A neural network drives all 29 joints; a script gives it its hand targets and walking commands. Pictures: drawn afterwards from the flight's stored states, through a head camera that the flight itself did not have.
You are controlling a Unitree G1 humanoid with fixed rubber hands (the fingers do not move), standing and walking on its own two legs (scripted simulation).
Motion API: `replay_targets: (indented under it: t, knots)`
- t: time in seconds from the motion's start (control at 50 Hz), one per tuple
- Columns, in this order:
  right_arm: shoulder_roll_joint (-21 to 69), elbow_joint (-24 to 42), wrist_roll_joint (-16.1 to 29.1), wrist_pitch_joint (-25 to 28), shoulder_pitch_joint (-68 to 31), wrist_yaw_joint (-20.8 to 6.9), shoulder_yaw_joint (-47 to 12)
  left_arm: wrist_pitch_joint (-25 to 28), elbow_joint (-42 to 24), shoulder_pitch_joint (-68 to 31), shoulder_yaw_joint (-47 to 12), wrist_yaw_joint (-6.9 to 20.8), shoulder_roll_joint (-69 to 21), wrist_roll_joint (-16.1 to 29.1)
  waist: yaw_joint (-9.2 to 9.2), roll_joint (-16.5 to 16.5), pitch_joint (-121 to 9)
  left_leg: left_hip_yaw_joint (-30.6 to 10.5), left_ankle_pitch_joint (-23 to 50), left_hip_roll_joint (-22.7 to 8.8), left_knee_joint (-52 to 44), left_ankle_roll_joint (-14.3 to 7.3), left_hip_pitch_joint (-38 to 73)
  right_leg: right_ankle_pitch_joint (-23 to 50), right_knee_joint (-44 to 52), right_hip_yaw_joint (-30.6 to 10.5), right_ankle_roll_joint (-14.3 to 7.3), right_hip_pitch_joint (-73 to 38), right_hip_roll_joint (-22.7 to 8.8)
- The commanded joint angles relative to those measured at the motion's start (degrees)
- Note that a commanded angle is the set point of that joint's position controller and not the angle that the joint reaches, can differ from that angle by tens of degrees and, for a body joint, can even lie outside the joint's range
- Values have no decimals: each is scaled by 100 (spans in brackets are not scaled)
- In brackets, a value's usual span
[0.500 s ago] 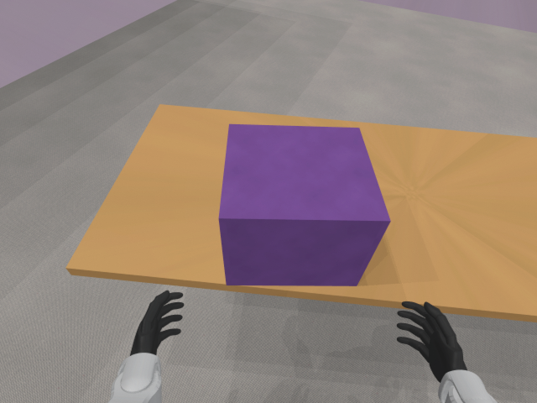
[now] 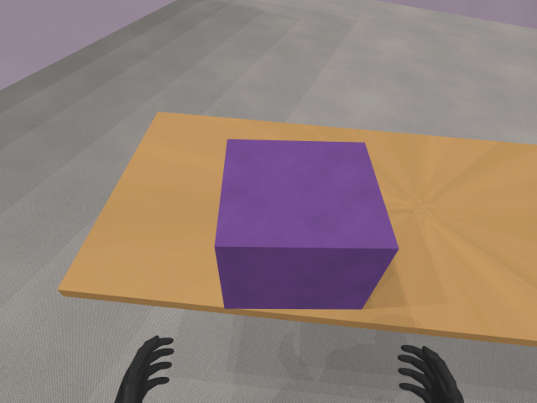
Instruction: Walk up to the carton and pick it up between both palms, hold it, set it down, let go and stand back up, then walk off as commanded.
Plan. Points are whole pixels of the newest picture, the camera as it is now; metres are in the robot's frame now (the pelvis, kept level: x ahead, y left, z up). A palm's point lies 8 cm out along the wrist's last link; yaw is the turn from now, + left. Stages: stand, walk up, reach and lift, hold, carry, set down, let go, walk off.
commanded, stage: set down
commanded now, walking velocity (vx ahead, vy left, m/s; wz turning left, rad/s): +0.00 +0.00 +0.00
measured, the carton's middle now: (295, 225) +0.43 -0.01 -0.01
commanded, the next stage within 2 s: let go in 0.28 s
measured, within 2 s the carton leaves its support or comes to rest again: neither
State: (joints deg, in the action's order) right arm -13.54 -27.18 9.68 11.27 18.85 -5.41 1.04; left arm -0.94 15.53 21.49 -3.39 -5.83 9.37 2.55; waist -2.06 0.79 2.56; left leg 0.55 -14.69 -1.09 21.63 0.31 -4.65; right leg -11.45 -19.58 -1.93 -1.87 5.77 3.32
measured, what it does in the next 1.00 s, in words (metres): stands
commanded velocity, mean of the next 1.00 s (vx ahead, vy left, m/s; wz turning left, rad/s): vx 0.00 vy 0.00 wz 0.00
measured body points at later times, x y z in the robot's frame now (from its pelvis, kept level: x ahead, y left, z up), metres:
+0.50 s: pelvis -0.02 +0.00 +0.00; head -0.02 +0.01 +0.45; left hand +0.13 +0.22 -0.08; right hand +0.15 -0.22 -0.07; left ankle -0.03 +0.12 -0.75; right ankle -0.01 -0.10 -0.75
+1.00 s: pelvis -0.02 +0.01 -0.01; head -0.03 +0.02 +0.44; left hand +0.09 +0.30 -0.12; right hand +0.10 -0.27 -0.11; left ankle -0.03 +0.12 -0.75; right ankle -0.01 -0.10 -0.75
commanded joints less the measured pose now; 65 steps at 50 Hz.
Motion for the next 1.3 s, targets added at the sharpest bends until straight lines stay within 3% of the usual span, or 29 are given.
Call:
replay_targets:
  t: [0.0, 0.14, 0.42, 0.56, 0.72, 0.74, 0.8, 0.86, 0.94, 1.06, 1.28]
  knots:
    - [-684, 790, -29, 399, -197, 108, 189, 337, -884, -352, 331, 74, 525, -66, 1, 106, -591, 221, 2098, 179, -126, 162, 54, 2605, 155, -46, 72, -394, -224]
    - [-580, 451, -237, 386, -236, 219, 218, 135, -598, -418, 403, 178, 544, -193, 15, -121, -508, 222, 1952, 168, -172, 171, 204, 2283, 224, 20, 49, -367, -256]
    - [-380, 290, -750, 39, -953, 237, 392, -224, -210, -1191, 287, 166, 630, -13, -15, -3, -120, 311, 1000, 30, -360, 45, 1, 344, 415, 121, -2, 230, -275]
    - [-281, -18, -928, -176, -1253, 270, 424, -451, 128, -1571, 309, 173, 696, -1, -23, -32, -208, 376, 492, 28, -341, 16, -171, -68, 349, 112, 6, 208, -346]
    - [-222, -311, -1055, -152, -1298, 343, 451, -566, 323, -1654, 384, 209, 789, -68, 14, -108, -451, 393, 498, 43, -243, 31, -172, 95, 227, 158, 23, 65, -347]
    - [-1436, -833, -1319, -460, -803, 493, 683, -175, 1264, -1162, 896, 274, 1806, -596, 2, -74, -834, -381, 940, -379, 97, -120, -409, 413, -414, -386, 100, 205, -699]
    - [-1325, -847, -1241, -676, -952, 517, 641, 139, 1567, -1170, 857, 434, 1686, -538, 71, 5, -830, -526, 642, -526, 132, -240, -560, 313, -374, -486, 59, 286, -797]
    - [-1292, -1022, -1149, -694, -866, 509, 509, 316, 1935, -1251, 776, 558, 1640, -522, 135, -111, -581, -574, 505, -519, 66, -255, -760, 357, -346, -568, -29, 454, -844]
    - [-1404, -1294, -1119, -734, -926, 510, 450, 406, 2412, -1360, 745, 619, 1715, -486, 145, -234, -404, -661, 875, -547, 61, -290, -823, 740, -361, -526, -42, 422, -843]
    - [-1650, -1695, -1108, -820, -923, 547, 412, 412, 3035, -1396, 737, 620, 1967, -448, 161, -187, -398, -692, 1285, -550, 15, -288, -607, 1187, -326, -446, -30, 180, -868]
    - [-1873, -2376, -1071, -921, -984, 595, 307, 366, 3825, -1451, 674, 559, 2195, -387, 178, -122, -226, -713, 1315, -575, -273, -266, -404, 1116, -56, -457, 18, 37, -920]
